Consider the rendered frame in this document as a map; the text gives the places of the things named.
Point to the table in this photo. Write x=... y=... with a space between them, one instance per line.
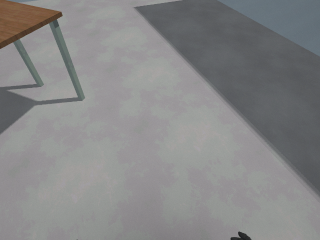
x=18 y=20

